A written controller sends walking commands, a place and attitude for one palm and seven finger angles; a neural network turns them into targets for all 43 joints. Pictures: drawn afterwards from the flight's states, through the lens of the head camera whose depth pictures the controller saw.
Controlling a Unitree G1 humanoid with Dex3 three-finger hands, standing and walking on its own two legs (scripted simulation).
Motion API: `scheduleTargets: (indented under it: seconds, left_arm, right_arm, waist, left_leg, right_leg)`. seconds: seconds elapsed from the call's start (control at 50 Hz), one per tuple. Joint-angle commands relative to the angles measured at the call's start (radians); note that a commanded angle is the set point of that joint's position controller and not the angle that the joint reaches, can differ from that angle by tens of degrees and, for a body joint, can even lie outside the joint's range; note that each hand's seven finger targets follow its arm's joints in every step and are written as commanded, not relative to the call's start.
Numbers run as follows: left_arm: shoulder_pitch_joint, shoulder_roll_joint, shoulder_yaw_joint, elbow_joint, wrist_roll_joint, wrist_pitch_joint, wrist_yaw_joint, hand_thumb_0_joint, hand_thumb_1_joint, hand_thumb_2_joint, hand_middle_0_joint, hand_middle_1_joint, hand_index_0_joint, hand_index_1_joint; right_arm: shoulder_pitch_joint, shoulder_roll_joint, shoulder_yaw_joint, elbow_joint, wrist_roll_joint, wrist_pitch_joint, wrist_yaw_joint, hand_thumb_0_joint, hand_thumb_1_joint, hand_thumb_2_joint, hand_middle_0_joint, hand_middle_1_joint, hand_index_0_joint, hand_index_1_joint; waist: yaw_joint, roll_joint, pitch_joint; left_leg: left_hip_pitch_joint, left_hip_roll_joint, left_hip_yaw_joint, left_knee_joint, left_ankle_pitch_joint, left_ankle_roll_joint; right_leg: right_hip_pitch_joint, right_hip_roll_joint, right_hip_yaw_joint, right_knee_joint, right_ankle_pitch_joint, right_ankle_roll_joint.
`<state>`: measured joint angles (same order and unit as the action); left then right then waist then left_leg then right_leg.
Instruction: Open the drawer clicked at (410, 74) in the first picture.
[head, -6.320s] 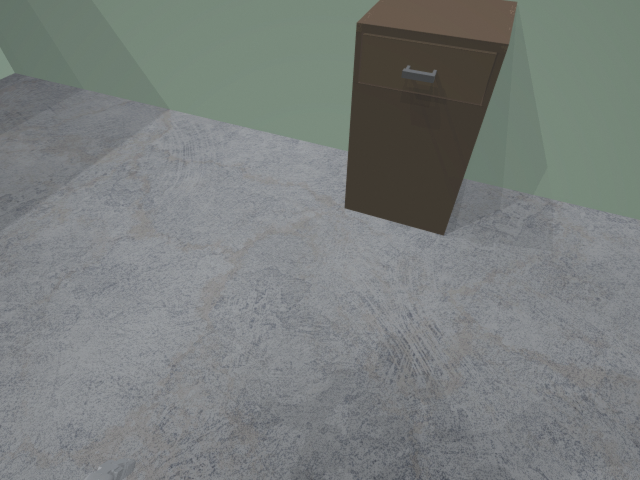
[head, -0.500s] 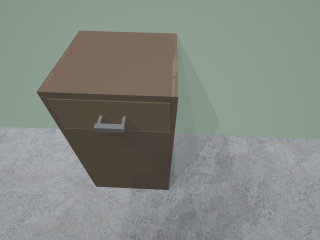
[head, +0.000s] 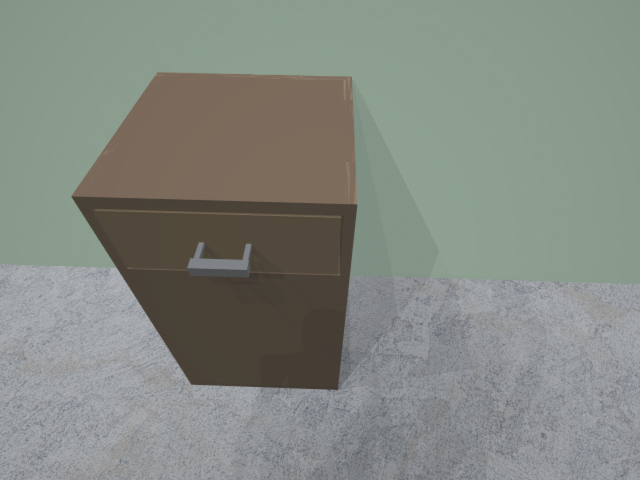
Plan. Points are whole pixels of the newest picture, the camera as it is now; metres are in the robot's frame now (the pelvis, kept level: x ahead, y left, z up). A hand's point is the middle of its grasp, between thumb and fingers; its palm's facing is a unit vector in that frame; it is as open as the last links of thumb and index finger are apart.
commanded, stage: look again from close up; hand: left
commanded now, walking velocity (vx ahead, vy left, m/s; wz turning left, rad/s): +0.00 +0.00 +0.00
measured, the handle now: (221, 258) +0.48 +0.21 -0.07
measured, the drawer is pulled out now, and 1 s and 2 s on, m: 0.00 0.00 0.00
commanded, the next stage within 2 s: raise the hand with hooked fingers in 0.52 s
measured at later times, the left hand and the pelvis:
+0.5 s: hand out of the picture -0.03 +0.22 -0.18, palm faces -0.01 -0.98 -0.21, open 7.4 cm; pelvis -0.04 +0.04 -0.01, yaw -1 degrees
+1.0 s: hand out of the picture +0.13 +0.23 -0.06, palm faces +0.00 -0.25 -0.97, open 8.4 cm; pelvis -0.08 +0.00 -0.04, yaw -2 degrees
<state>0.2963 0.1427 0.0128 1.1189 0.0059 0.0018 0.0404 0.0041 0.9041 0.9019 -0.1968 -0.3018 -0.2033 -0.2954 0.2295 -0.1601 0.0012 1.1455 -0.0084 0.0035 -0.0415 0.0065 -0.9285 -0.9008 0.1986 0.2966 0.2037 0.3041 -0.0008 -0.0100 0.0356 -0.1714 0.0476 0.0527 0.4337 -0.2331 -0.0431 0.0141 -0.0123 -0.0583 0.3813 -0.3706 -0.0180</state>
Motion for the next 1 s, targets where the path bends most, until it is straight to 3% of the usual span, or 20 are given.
scheduleTargets:
  seconds: [0.0,0.04,0.1,0.14,0.18,0.24,0.26,0.3,0.44,0.58,0.6,0.62,0.64,0.66,0.68,0.7,0.78,0.84,0.88,0.98]
  left_arm:
    - [0.114,0.173,0.021,-0.060,0.030,-0.068,0.038,0.000,0.900,0.900,-0.200,-0.300,-0.200,-0.300]
    - [0.087,0.172,0.012,-0.084,0.021,-0.077,0.030,0.000,0.900,0.900,-0.200,-0.300,-0.200,-0.300]
    - [0.069,0.147,0.011,-0.134,-0.003,-0.065,0.027,0.000,0.900,0.900,-0.200,-0.300,-0.200,-0.300]
    - [0.087,0.085,0.002,-0.143,-0.001,-0.038,0.028,0.000,0.900,0.900,-0.200,-0.300,-0.200,-0.300]
    - [0.110,0.080,-0.004,-0.121,0.003,-0.017,0.017,0.000,0.900,0.900,-0.200,-0.300,-0.200,-0.300]
    - [0.106,0.117,-0.007,-0.113,0.009,-0.016,0.011,0.000,0.900,0.900,-0.200,-0.300,-0.200,-0.300]
    - [0.094,0.120,-0.008,-0.116,0.009,-0.013,0.009,0.000,0.900,0.900,-0.200,-0.300,-0.200,-0.300]
    - [0.087,0.124,-0.004,-0.117,0.006,-0.009,0.009,0.000,0.900,0.900,-0.200,-0.300,-0.200,-0.300]
    - [0.104,0.114,-0.009,-0.108,0.012,0.000,-0.002,0.000,0.900,0.900,-0.200,-0.300,-0.200,-0.300]
    - [0.135,0.109,-0.014,-0.072,0.011,-0.013,-0.005,0.000,0.900,0.900,-0.200,-0.300,-0.200,-0.300]
    - [0.155,0.130,-0.015,-0.072,0.026,-0.036,0.029,0.000,0.900,0.900,-0.200,-0.300,-0.200,-0.300]
    - [-0.593,0.480,0.008,-1.577,0.184,-0.212,0.065,0.000,0.877,0.890,-0.202,-0.315,-0.202,-0.315]
    - [-0.147,0.415,0.035,-1.339,0.180,-0.147,0.141,0.000,0.853,0.880,-0.203,-0.330,-0.203,-0.330]
    - [-0.100,0.323,0.028,-1.284,0.121,-0.075,0.200,0.000,0.830,0.870,-0.205,-0.345,-0.205,-0.345]
    - [0.234,0.066,-0.122,-1.004,0.141,0.032,0.202,0.000,0.807,0.860,-0.207,-0.360,-0.207,-0.360]
    - [0.043,0.089,-0.151,-1.269,0.152,0.013,0.206,0.000,0.783,0.850,-0.208,-0.375,-0.208,-0.375]
    - [0.060,0.264,-0.043,-1.175,0.531,0.019,0.321,0.000,0.690,0.810,-0.215,-0.435,-0.215,-0.435]
    - [0.293,0.199,-0.050,-0.951,0.780,0.035,0.372,0.000,0.620,0.780,-0.220,-0.480,-0.220,-0.480]
    - [0.369,0.228,-0.019,-0.969,0.895,0.022,0.378,0.000,0.573,0.760,-0.223,-0.510,-0.223,-0.510]
    - [0.153,0.368,0.051,-1.209,1.057,0.014,0.418,0.000,0.457,0.710,-0.232,-0.585,-0.232,-0.585]
  right_arm:
    - [0.008,-0.050,-0.018,-0.159,0.001,-0.022,0.023,0.000,-0.900,-0.900,0.200,0.300,0.200,0.300]
    - [0.067,-0.052,-0.023,-0.147,-0.002,-0.026,0.019,0.000,-0.900,-0.900,0.200,0.300,0.200,0.300]
    - [0.178,-0.126,-0.029,-0.137,-0.008,-0.041,0.015,0.000,-0.900,-0.900,0.200,0.300,0.200,0.300]
    - [0.145,-0.155,-0.030,-0.147,-0.005,-0.033,0.003,0.000,-0.900,-0.900,0.200,0.300,0.200,0.300]
    - [0.068,-0.129,-0.016,-0.159,-0.003,-0.020,0.002,0.000,-0.900,-0.900,0.200,0.300,0.200,0.300]
    - [0.069,-0.087,-0.006,-0.172,-0.002,-0.016,0.015,0.000,-0.900,-0.900,0.200,0.300,0.200,0.300]
    - [0.087,-0.087,-0.006,-0.159,-0.004,-0.018,0.017,0.000,-0.900,-0.900,0.200,0.300,0.200,0.300]
    - [0.102,-0.116,-0.012,-0.150,-0.005,-0.019,0.017,0.000,-0.900,-0.900,0.200,0.300,0.200,0.300]
    - [0.082,-0.141,-0.020,-0.147,-0.007,-0.012,0.022,0.000,-0.900,-0.900,0.200,0.300,0.200,0.300]
    - [0.096,-0.125,-0.015,-0.121,-0.002,-0.018,0.023,0.000,-0.900,-0.900,0.200,0.300,0.200,0.300]
    - [-0.003,-0.145,-0.018,-0.193,0.001,-0.023,0.026,0.000,-0.900,-0.900,0.200,0.300,0.200,0.300]
    - [0.065,-0.282,-0.037,-0.520,0.061,-0.182,-0.026,0.000,-0.900,-0.900,0.200,0.300,0.200,0.300]
    - [-0.012,-0.205,0.002,-0.441,0.054,-0.280,-0.073,0.000,-0.900,-0.900,0.200,0.300,0.200,0.300]
    - [-0.027,-0.193,-0.024,-0.371,0.063,-0.313,-0.088,0.000,-0.900,-0.900,0.200,0.300,0.200,0.300]
    - [-0.034,-0.142,-0.021,-0.360,0.091,-0.314,-0.089,0.000,-0.900,-0.900,0.200,0.300,0.200,0.300]
    - [-0.035,-0.169,-0.026,-0.453,0.084,-0.316,-0.083,0.000,-0.900,-0.900,0.200,0.300,0.200,0.300]
    - [-0.079,-0.212,-0.040,-0.550,0.006,-0.268,-0.069,0.000,-0.900,-0.900,0.200,0.300,0.200,0.300]
    - [-0.145,-0.192,-0.067,-0.631,-0.028,-0.172,-0.025,0.000,-0.900,-0.900,0.200,0.300,0.200,0.300]
    - [-0.201,-0.184,-0.067,-0.680,-0.024,-0.090,0.009,0.000,-0.900,-0.900,0.200,0.300,0.200,0.300]
    - [-0.263,-0.175,-0.060,-0.770,-0.033,0.005,0.035,0.000,-0.900,-0.900,0.200,0.300,0.200,0.300]
  waist:
    - [-0.019,-0.131,0.071]
    - [-0.043,-0.110,-0.038]
    - [-0.058,-0.023,-0.231]
    - [-0.018,0.082,-0.115]
    - [0.020,0.150,0.072]
    - [0.005,0.027,0.141]
    - [-0.004,0.079,0.105]
    - [0.000,0.023,0.044]
    - [0.014,0.056,0.075]
    - [0.010,0.030,0.022]
    - [0.035,-0.086,0.110]
    - [-0.092,0.208,-0.426]
    - [0.012,0.365,-0.440]
    - [-0.009,0.219,-0.338]
    - [-0.015,0.134,-0.172]
    - [-0.021,0.102,-0.107]
    - [-0.023,-0.053,-0.114]
    - [0.084,-0.183,-0.054]
    - [0.153,-0.154,-0.127]
    - [0.150,0.011,-0.247]
  left_leg:
    - [-0.189,-0.002,-0.011,0.271,-0.097,0.057]
    - [-0.171,-0.019,0.028,0.194,-0.116,0.068]
    - [0.074,0.037,-0.045,0.152,0.469,0.121]
    - [0.041,0.137,-0.152,0.104,0.591,0.180]
    - [-0.120,0.121,-0.153,0.046,0.367,0.172]
    - [-0.173,0.039,-0.102,0.043,0.059,0.111]
    - [-0.131,0.037,-0.106,0.031,0.104,0.111]
    - [-0.104,0.054,-0.131,0.016,0.069,0.118]
    - [-0.166,0.076,-0.201,-0.154,-0.267,0.126]
    - [-0.093,0.061,-0.162,-0.125,-0.156,0.116]
    - [-0.160,0.036,-0.108,0.118,0.075,0.071]
    - [0.209,-0.037,-0.054,0.032,0.217,0.108]
    - [0.302,0.029,-0.089,0.006,0.231,0.073]
    - [0.157,0.034,-0.107,-0.039,0.031,0.043]
    - [0.039,0.036,-0.113,-0.050,-0.088,0.074]
    - [-0.062,0.011,-0.123,-0.037,-0.173,0.071]
    - [-0.220,-0.034,-0.117,0.123,-0.137,0.072]
    - [-0.366,-0.056,-0.059,0.214,-0.099,0.056]
    - [-0.384,-0.067,-0.031,0.243,-0.024,0.049]
    - [-0.385,-0.088,-0.009,0.308,-0.018,0.063]
  right_leg:
    - [-0.120,-0.200,0.143,0.023,1.141,0.030]
    - [-0.031,-0.178,0.101,0.118,1.244,-0.038]
    - [-0.077,-0.087,0.049,0.296,0.883,-0.017]
    - [-0.206,-0.015,0.028,0.225,0.265,-0.003]
    - [-0.227,-0.005,0.029,0.125,0.018,-0.015]
    - [-0.271,-0.065,0.117,0.015,0.062,-0.043]
    - [-0.258,-0.060,0.101,0.035,0.106,-0.037]
    - [-0.236,-0.036,0.076,0.060,0.042,-0.022]
    - [-0.253,-0.030,0.054,0.068,-0.059,-0.015]
    - [-0.255,-0.055,0.083,0.021,0.001,-0.013]
    - [-0.291,-0.091,0.133,-0.058,0.236,-0.011]
    - [-0.343,0.010,0.096,0.110,0.296,-0.042]
    - [-0.390,0.004,-0.002,0.232,0.112,-0.037]
    - [-0.452,0.023,-0.024,0.251,-0.004,-0.022]
    - [-0.484,0.011,-0.025,0.248,-0.029,-0.013]
    - [-0.452,0.007,-0.023,0.205,0.017,-0.008]
    - [-0.623,0.041,-0.017,0.249,-0.046,-0.018]
    - [-0.700,0.053,0.013,0.263,-0.154,-0.028]
    - [-0.625,0.041,0.075,0.278,-0.069,-0.051]
    - [-0.605,0.028,0.171,0.296,-0.010,-0.052]
